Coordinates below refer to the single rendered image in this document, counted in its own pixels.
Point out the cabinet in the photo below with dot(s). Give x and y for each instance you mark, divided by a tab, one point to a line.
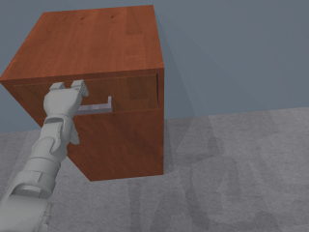
91	44

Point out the handle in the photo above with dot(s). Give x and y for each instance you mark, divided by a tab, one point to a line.
95	108

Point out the left robot upper arm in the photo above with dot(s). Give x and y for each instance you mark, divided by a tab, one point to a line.
25	214

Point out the robot left hand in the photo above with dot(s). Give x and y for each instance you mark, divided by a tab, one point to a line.
66	101

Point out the robot left forearm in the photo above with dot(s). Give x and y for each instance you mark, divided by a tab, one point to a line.
37	176

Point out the drawer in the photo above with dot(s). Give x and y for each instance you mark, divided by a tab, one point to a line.
128	93

